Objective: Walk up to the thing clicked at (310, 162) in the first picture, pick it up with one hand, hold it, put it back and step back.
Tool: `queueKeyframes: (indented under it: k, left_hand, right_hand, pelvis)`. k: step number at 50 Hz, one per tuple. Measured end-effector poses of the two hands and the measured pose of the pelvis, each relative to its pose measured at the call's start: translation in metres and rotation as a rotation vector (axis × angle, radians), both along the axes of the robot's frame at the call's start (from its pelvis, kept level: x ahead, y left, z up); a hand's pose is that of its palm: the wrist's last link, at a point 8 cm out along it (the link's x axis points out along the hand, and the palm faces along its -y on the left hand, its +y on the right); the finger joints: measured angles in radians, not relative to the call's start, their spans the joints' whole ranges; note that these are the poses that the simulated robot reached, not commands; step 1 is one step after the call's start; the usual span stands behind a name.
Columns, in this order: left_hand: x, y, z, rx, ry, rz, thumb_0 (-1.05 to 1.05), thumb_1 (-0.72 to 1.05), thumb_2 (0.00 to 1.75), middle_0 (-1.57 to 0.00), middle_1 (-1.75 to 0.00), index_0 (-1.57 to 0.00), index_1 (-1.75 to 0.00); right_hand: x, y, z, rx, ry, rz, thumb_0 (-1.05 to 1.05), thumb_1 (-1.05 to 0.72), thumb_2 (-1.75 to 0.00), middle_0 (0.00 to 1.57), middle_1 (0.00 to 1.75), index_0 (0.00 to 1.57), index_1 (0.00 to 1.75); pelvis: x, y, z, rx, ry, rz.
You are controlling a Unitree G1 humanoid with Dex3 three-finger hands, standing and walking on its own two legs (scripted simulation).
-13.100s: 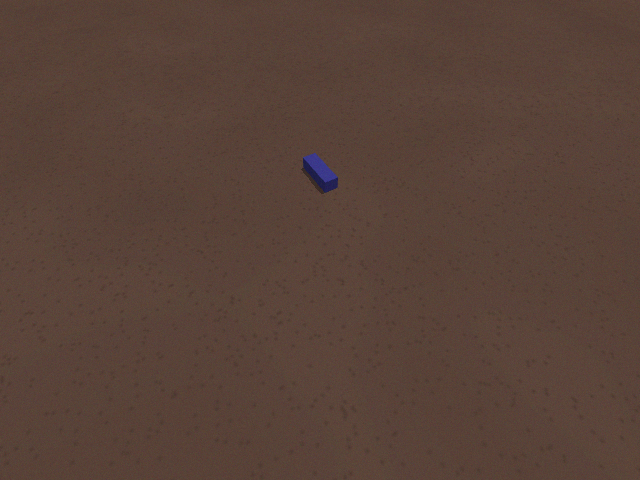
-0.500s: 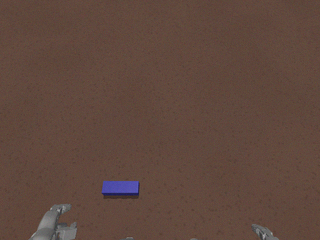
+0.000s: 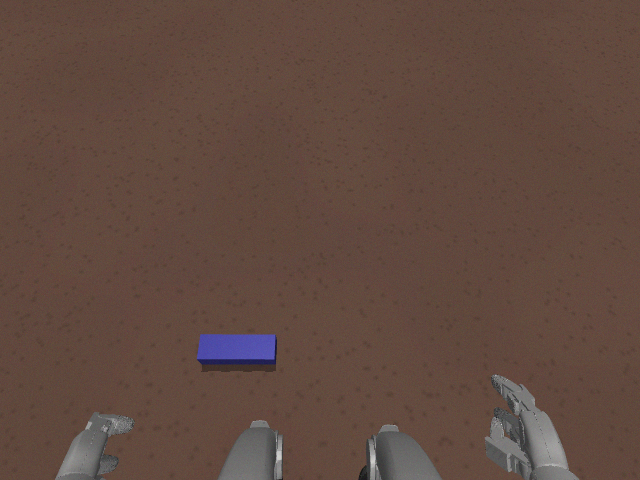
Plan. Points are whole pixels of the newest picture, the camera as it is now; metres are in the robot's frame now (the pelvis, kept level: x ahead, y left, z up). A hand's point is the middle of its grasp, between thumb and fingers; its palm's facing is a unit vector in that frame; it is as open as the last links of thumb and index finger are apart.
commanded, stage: rise first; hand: left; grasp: from above
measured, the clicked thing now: (238, 349) +0.43 +0.22 -0.66
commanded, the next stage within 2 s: none
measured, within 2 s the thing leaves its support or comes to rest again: neither
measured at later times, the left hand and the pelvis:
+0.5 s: hand (159, 421) +0.22 +0.29 -0.31, palm faces -0.44 -0.54 -0.72, open 14.1 cm; pelvis -0.04 +0.00 -0.16, yaw -1 degrees
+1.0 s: hand (186, 375) +0.32 +0.29 -0.44, palm faces -0.48 -0.16 -0.86, open 14.1 cm; pelvis -0.09 +0.00 -0.30, yaw -4 degrees
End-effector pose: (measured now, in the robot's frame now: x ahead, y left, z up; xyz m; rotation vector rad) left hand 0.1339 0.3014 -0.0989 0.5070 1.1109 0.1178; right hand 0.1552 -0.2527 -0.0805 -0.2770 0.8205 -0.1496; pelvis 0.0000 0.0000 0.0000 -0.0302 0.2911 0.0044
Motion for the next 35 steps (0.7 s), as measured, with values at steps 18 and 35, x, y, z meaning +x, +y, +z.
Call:
queueKeyframes:
  k: [18,35]
  left_hand:
    - [0.047,0.011,-0.094,0.180,-0.055,-0.322,-0.01,-0.53,0.98,-0.07,-1.08,-0.07,-1.08]
    - [0.146,0.005,-0.224,0.458,-0.216,-0.698,-0.01,-0.56,1.03,-0.08,-1.06,-0.08,-1.07]
  right_hand:
    - [0.012,-0.003,-0.098,-0.017,-0.028,0.090,0.01,-0.89,-0.89,0.21,0.30,0.20,0.30]
    - [-0.080,-0.022,-0.282,-0.003,0.275,0.039,0.01,-0.91,-0.90,0.20,0.29,0.20,0.30]
  pelvis:
    - [-0.022,-0.001,-0.097,-0.004,0.193,0.000]
    - [-0.069,-0.005,-0.240,-0.017,0.304,-0.022]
